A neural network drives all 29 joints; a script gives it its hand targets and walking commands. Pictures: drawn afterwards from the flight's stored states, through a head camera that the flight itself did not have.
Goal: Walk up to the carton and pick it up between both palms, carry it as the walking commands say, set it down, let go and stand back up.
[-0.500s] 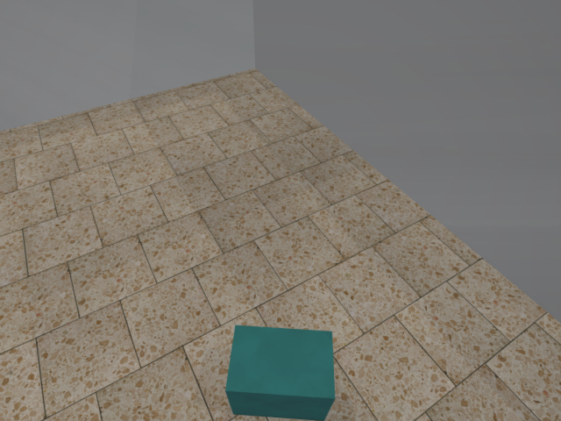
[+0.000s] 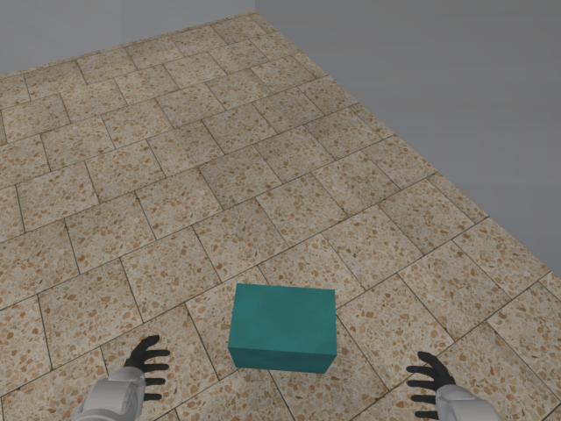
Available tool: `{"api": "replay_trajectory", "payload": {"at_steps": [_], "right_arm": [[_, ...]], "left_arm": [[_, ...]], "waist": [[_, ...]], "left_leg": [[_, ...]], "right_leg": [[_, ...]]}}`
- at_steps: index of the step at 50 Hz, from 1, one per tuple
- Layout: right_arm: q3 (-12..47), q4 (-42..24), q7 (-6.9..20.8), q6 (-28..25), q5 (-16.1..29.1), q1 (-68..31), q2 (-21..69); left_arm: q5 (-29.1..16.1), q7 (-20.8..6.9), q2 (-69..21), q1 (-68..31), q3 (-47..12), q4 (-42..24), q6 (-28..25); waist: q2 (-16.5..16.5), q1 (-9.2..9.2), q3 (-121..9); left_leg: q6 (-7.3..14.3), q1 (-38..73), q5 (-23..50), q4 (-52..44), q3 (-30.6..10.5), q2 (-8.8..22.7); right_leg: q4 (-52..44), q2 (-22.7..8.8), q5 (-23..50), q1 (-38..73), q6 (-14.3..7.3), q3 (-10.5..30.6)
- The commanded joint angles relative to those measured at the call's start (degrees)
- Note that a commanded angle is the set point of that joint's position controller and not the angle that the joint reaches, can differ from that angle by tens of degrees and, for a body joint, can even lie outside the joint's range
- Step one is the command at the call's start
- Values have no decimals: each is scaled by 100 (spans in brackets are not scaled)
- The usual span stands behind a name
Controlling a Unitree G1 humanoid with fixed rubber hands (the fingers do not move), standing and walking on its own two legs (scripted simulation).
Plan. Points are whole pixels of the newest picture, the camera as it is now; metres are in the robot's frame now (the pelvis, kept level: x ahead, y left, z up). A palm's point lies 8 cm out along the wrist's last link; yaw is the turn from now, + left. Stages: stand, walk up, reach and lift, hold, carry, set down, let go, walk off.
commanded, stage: reach and lift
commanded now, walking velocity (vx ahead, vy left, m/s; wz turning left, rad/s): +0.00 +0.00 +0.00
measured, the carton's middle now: (282, 330) +0.44 -0.02 -0.61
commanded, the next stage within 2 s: none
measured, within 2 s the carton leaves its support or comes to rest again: neither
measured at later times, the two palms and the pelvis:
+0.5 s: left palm (146, 376) +0.23 +0.22 -0.15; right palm (427, 386) +0.21 -0.23 -0.13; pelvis -0.14 +0.01 -0.05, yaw -1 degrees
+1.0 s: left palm (165, 289) +0.40 +0.24 -0.21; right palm (404, 296) +0.38 -0.24 -0.17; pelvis -0.19 +0.04 -0.10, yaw -4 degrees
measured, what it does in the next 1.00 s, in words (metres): lowers itself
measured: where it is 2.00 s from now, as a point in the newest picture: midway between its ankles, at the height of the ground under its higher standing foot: outside the picture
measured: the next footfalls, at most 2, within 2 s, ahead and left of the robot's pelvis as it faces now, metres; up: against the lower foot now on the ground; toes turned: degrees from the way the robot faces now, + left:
none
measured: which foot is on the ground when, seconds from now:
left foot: down 0.00-1.00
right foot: down 0.00-1.00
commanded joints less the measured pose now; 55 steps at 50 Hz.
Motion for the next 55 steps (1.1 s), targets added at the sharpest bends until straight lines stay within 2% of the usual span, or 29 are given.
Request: {"api": "replay_trajectory", "payload": {"at_steps": [1, 4, 6, 8, 14, 17, 20, 23, 26, 30, 32, 35, 37, 38, 39, 41, 42, 43, 44, 45, 47, 48, 49, 50, 51, 52, 53, 54, 55], "right_arm": [[-362, -422, 353, -553, -114, 1215, 205], [-729, -1580, 352, -1350, -406, 12, -276], [-912, -2223, 296, -1636, -397, -861, -503], [-935, -2435, 209, -1482, -314, -1374, -494], [-451, -1910, 168, 235, 169, -1843, -340], [-567, -1179, 280, 717, 238, -2848, -721], [-1027, -331, 429, 537, 179, -4399, -1121], [-1593, -193, 465, 36, -12, -5390, -1303], [-1774, -39, 420, -254, 36, -6083, -1353], [-1320, 717, 434, 188, 154, -6887, -1866], [-1434, 972, 432, 244, 80, -7503, -2295], [-1900, 651, 418, -166, 58, -8841, -2633], [-1862, 159, 470, -419, 295, -9320, -2675], [-1685, 76, 513, -453, 483, -9650, -2698], [-1475, 329, 551, -402, 632, -9948, -2755], [-1182, 1117, 648, -84, 633, -9942, -2920], [-1112, 1328, 716, 9, 633, -9976, -3131], [-1170, 1284, 750, 21, 653, -10180, -3389], [-1352, 1115, 721, -22, 645, -10468, -3676], [-1540, 741, 647, -126, 704, -10826, -3913], [-1826, -275, 455, -432, 1046, -10930, -4107], [-1815, -518, 447, -483, 1319, -11194, -4201], [-1718, 370, 508, -447, 1382, -11682, -4115], [-1623, 1291, 626, -337, 1161, -11575, -3907], [-1410, 2199, 767, -158, 916, -10728, -3576], [-1237, 2394, 895, -94, 927, -10105, -3484], [-1310, 2154, 950, -156, 936, -10029, -3459], [-1428, 1084, 878, -311, 981, -10512, -3657], [-1525, 492, 729, -529, 1064, -10645, -3826]], "left_arm": [[359, -354, -156, 1746, 271, -403, -558], [517, -327, 44, 446, 713, -1582, -1318], [607, -273, 649, -879, 1169, -2301, -1611], [657, -288, 1300, -1708, 1449, -2333, -1475], [15, -665, 1101, -1868, 793, -1449, 79], [-143, -729, 852, -2617, 598, -872, 650], [-206, -635, 967, -4281, 611, -293, 559], [-4, -379, 1183, -5462, 907, -543, 161], [50, -200, 1531, -6141, 1178, -473, -96], [-145, -234, 2211, -6795, 1194, 688, 263], [-326, -204, 2254, -7224, 1110, 874, 342], [-672, -132, 1907, -8384, 825, 269, 85], [-919, -69, 1925, -8722, 723, -179, -99], [-1066, -33, 2154, -8992, 718, -139, -125], [-1198, -5, 2418, -9283, 725, 186, -73], [-1275, -31, 2999, -9627, 687, 960, 282], [-1273, -49, 3256, -9809, 668, 1077, 406], [-1319, 16, 3389, -9993, 670, 972, 419], [-1315, 139, 3492, -10235, 718, 704, 391], [-1262, 224, 3544, -10520, 762, 300, 354], [-1248, 283, 3230, -10735, 510, -939, 252], [-1307, 299, 3128, -10862, 332, -1030, 198], [-1259, 288, 3205, -11430, 459, 48, 131], [-990, 267, 3594, -11788, 895, 681, 160], [-936, 151, 3749, -11647, 1072, 968, 329], [-956, 69, 3541, -11249, 905, 839, 409], [-1007, 117, 3344, -10912, 712, 392, 323], [-1132, 153, 3442, -11074, 641, -540, 153], [-1227, 161, 3518, -11203, 562, -1073, 0]], "waist": [[180, -26, -1593], [105, -59, -2169], [-44, 56, -2621], [-238, 192, -2604], [-334, -74, -2511], [295, -135, -1828], [779, -127, -1161], [928, -92, -1379], [568, -5, -2386], [-122, -75, -2769], [-7, -100, -2942], [471, -347, -3554], [383, -389, -5143], [184, -356, -5606], [-50, -332, -5586], [-568, -369, -5642], [-688, -474, -5865], [-447, -529, -6414], [-4, -547, -7122], [359, -512, -7774], [1245, -592, -9538], [1694, -531, -9892], [1853, -311, -8182], [1366, -266, -6660], [836, -502, -6538], [614, -621, -6896], [589, -629, -7359], [506, -684, -8637], [550, -786, -9664]], "left_leg": [[178, 2183, 5104, 156, -1029, 122], [-82, 1902, 4693, 623, -899, 148], [-176, 1406, 3688, 913, -656, 52], [-154, 779, 2217, 936, -311, -31], [-53, 1193, -436, 846, 19, 26], [-225, 1486, -1328, 681, -119, 124], [-366, 1066, -1937, 591, -482, 202], [-486, 1185, -1607, 718, -686, 301], [-393, 979, -881, 860, -601, 228], [-170, 496, -2166, 853, -395, 48], [-211, 358, -2261, 836, -467, 77], [-295, 761, -706, 925, -628, 91], [-242, 1749, 1002, 1255, -747, 35], [-175, 1897, 1059, 1369, -762, 50], [-116, 1817, 286, 1364, -779, 111], [-31, 2096, -2569, 1083, -1168, 253], [-35, 2586, -3146, 1104, -1402, 318], [-73, 2909, -3140, 1152, -1558, 380], [-133, 3119, -2760, 1199, -1653, 419], [-150, 3371, -1582, 1336, -1560, 359], [-207, 5240, 3984, 2125, -1334, 162], [-223, 6389, 5239, 2450, -1587, 244], [-223, 5891, 3717, 2533, -1772, 360], [-170, 4742, 194, 2016, -1747, 354], [-113, 4050, -2606, 1536, -1681, 316], [-142, 4110, -2712, 1325, -1698, 433], [-183, 4049, -2079, 1235, -1657, 490], [-164, 4312, -886, 1427, -1503, 419], [-174, 4757, 1463, 1838, -1255, 284]], "right_leg": [[-291, 38, 4274, -423, 1, 715], [66, 9, 4159, -703, 179, 681], [286, -72, 3772, -785, 321, 637], [328, -132, 2853, -700, 451, 484], [-117, -241, -175, -383, 410, 366], [-393, -191, -1534, -1197, 178, 263], [-55, -95, -1750, -2370, 144, 90], [380, -53, -871, -3102, 173, -3], [541, -38, -40, -2514, 333, -11], [254, -168, -1916, -1725, 479, 54], [290, -136, -1891, -1903, 434, 40], [730, 30, -23, -2499, 294, -226], [958, 131, 1139, -2249, 294, -294], [1033, 111, 1066, -2236, 315, -313], [1020, 37, 346, -2420, 338, -331], [905, -86, -1848, -2881, 393, -307], [951, -102, -2302, -3202, 410, -253], [1010, -106, -2106, -3353, 377, -246], [1107, -80, -1563, -3325, 311, -209], [1228, 11, -607, -2973, 241, -160], [1344, 235, 2440, -2729, 217, -257], [1358, 295, 2348, -3720, 128, -265], [1407, 229, 523, -5517, 44, -243], [1342, 139, -1066, -5631, 87, -188], [1050, -59, -2386, -5015, 186, -195], [970, -86, -2037, -4610, 225, -170], [989, -46, -1305, -4109, 192, -127], [1055, 42, -448, -3365, 205, -106], [1184, 199, 967, -2796, 206, -222]]}}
